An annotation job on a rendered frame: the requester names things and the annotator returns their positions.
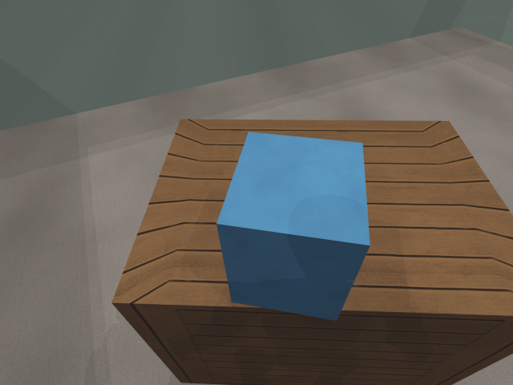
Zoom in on carton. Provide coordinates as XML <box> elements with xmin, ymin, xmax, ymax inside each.
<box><xmin>216</xmin><ymin>132</ymin><xmax>370</xmax><ymax>321</ymax></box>

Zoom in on pedestal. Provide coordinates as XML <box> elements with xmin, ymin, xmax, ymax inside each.
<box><xmin>111</xmin><ymin>119</ymin><xmax>513</xmax><ymax>385</ymax></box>

